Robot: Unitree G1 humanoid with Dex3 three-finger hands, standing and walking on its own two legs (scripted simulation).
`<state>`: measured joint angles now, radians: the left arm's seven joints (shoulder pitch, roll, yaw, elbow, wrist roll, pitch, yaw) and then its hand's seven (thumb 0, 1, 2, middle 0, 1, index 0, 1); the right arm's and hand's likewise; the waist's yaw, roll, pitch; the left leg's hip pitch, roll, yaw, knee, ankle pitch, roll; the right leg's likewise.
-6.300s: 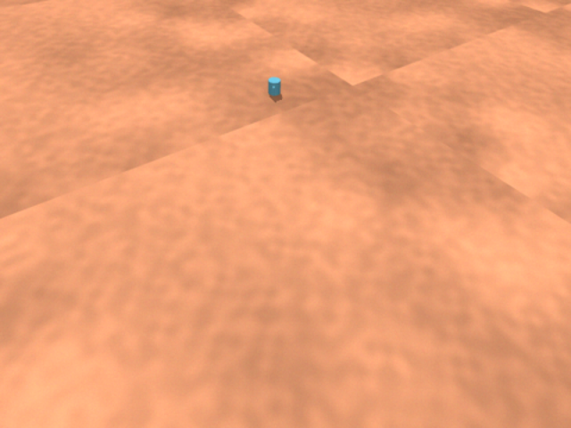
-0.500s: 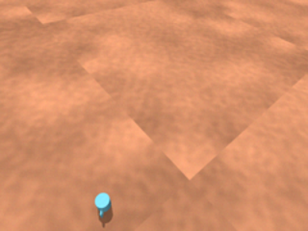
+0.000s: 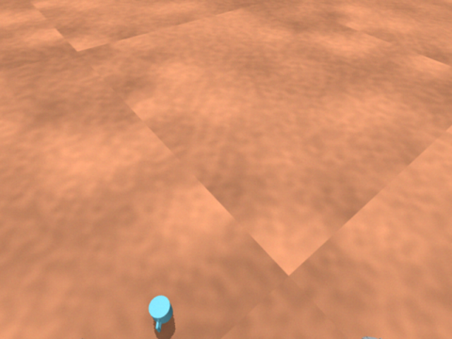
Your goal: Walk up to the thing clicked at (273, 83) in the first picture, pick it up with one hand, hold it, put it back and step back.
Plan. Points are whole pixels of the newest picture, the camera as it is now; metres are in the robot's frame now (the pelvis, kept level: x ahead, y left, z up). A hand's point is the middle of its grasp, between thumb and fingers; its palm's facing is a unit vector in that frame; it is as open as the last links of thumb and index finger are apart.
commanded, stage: walk up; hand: left
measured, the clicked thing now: (160, 314) +0.34 +0.26 -0.74
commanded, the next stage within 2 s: stand in 0.74 s
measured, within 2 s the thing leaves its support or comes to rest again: neither
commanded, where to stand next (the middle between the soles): +0.03 -0.01 m, yaw -2 degrees
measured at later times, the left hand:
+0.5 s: hand out of the picture +0.09 +0.26 -0.16, palm faces -0.03 -0.95 -0.32, open 7.4 cm
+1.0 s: hand out of the picture +0.08 +0.26 -0.16, palm faces -0.03 -0.94 -0.33, open 7.4 cm
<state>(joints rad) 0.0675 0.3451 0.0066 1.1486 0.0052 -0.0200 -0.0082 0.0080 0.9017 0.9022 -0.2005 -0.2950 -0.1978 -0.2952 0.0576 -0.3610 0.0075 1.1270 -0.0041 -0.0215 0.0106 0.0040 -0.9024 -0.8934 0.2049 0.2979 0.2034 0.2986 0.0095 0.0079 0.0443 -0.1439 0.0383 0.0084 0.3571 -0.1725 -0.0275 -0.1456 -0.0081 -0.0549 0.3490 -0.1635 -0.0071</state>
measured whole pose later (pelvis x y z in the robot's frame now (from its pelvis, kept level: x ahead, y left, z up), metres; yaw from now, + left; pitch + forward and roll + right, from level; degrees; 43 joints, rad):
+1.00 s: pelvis +0.01 +0.01 +0.00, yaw +0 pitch -2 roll +0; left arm 0.10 0.34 0.00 1.16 0.01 -0.02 0.00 0.01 0.90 0.90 -0.20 -0.30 -0.20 -0.30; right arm 0.08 -0.35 0.01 1.14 -0.01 -0.01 0.01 0.00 -0.90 -0.89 0.20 0.30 0.20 0.30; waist 0.00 0.00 0.04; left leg -0.12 0.02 0.02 0.32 -0.16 -0.01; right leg -0.12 -0.03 -0.04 0.31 -0.15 0.01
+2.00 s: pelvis +0.02 +0.02 +0.00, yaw +0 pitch -2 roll +0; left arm 0.11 0.35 0.00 1.14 0.02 -0.01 0.00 0.01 0.90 0.90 -0.20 -0.30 -0.20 -0.30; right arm 0.10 -0.35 0.01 1.14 -0.01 -0.01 0.01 0.00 -0.90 -0.89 0.20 0.30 0.20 0.30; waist 0.00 0.00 0.04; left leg -0.11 0.01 0.01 0.31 -0.17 -0.01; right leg -0.11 -0.03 -0.05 0.30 -0.16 0.02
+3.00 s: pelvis +0.02 +0.02 +0.00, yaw +0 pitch -2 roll +0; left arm 0.12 0.35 0.00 1.13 0.02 -0.02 0.00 0.01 0.90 0.90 -0.20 -0.30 -0.20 -0.30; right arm 0.11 -0.35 0.01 1.13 -0.01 -0.01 0.01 0.00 -0.90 -0.89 0.20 0.30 0.20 0.30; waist 0.00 0.00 0.04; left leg -0.10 0.01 0.01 0.32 -0.18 -0.01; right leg -0.10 -0.03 -0.05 0.29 -0.17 0.02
